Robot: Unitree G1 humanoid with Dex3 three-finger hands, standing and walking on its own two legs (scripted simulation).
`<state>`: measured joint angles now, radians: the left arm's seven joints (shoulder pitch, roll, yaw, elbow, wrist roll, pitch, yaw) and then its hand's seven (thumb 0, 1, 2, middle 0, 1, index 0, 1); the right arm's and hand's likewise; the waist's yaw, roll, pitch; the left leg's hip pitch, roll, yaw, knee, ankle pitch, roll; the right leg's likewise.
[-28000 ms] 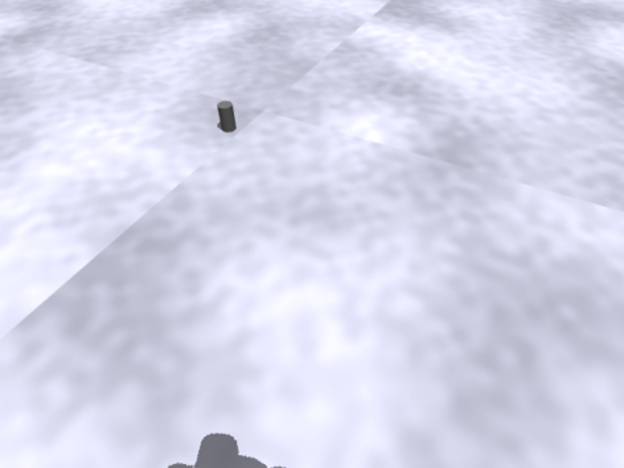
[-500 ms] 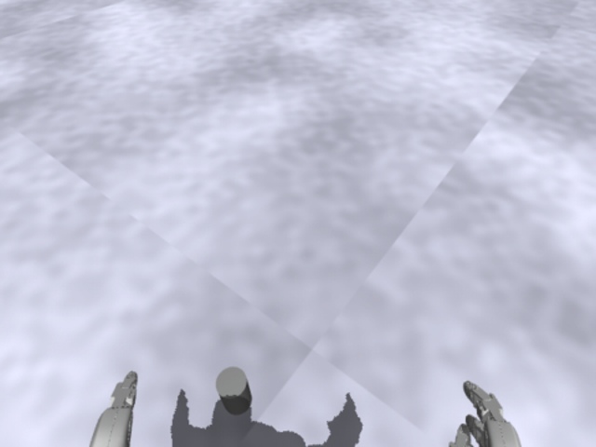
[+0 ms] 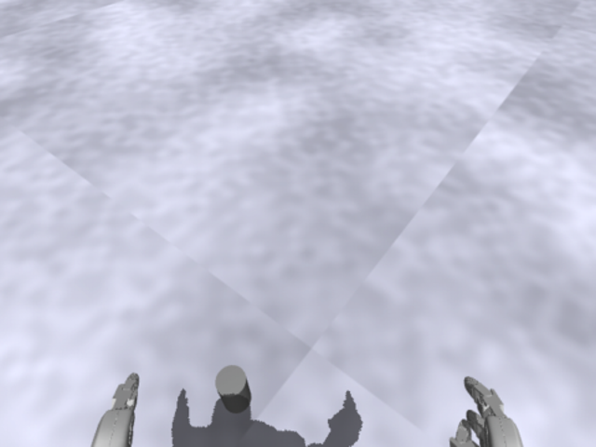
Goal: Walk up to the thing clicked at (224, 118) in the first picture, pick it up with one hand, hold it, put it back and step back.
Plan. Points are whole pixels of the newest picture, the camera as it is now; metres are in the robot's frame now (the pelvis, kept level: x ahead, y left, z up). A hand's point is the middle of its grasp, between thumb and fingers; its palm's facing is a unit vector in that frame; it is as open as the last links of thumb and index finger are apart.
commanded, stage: home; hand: left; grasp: from the side
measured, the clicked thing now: (234, 389) +0.43 +0.20 -0.65
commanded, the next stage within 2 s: stand in 0.66 s
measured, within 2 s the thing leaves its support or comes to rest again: neither
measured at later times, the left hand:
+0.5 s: hand (158, 442) +0.17 +0.19 -0.05, palm faces +0.11 -0.95 -0.29, open 17.6 cm
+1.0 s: hand (158, 445) +0.17 +0.19 -0.05, palm faces +0.11 -0.95 -0.29, open 14.7 cm
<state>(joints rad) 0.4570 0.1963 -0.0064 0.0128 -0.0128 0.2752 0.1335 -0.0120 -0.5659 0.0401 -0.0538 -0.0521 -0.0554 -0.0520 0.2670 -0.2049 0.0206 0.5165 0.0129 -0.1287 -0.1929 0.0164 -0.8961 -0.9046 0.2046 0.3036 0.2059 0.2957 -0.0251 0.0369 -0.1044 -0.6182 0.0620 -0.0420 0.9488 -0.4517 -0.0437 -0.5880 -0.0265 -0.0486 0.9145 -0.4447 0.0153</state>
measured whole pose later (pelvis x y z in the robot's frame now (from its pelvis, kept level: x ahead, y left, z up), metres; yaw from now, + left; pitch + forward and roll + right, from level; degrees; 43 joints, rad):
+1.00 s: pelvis +0.00 +0.01 +0.00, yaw +0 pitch +6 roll -2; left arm 0.45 0.20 -0.01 0.01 -0.01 0.26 0.14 -0.01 -0.19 0.41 -0.17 -0.23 -0.17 -0.23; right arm 0.27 -0.20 0.02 0.53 0.01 -0.14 -0.19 0.02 -0.90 -0.90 0.20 0.30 0.21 0.30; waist -0.02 0.04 -0.10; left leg -0.61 0.06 -0.04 0.96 -0.45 -0.04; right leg -0.58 -0.03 -0.04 0.91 -0.44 0.02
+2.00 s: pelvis -0.01 +0.01 +0.05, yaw +1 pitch -4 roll +0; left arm 0.17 0.33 0.01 1.12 0.03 -0.01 0.01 0.00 0.90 0.90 -0.21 -0.30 -0.21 -0.30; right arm 0.15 -0.32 -0.02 1.10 -0.02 0.01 0.00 0.01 -0.90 -0.90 0.20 0.30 0.21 0.30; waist 0.01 0.02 0.06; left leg -0.18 0.02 -0.03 0.43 -0.19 -0.02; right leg -0.15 -0.06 -0.06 0.42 -0.20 0.04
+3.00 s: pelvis +0.02 +0.00 +0.06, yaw +1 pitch -2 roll +0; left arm 0.09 0.33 0.02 1.16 0.02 -0.01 0.00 0.00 0.90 0.90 -0.20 -0.30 -0.21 -0.30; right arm 0.09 -0.34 -0.01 1.14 -0.01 0.00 -0.01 0.01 -0.90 -0.90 0.20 0.30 0.21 0.29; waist 0.00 0.02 0.06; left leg -0.11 0.03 -0.02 0.34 -0.18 -0.03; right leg -0.09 -0.05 -0.06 0.34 -0.20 0.03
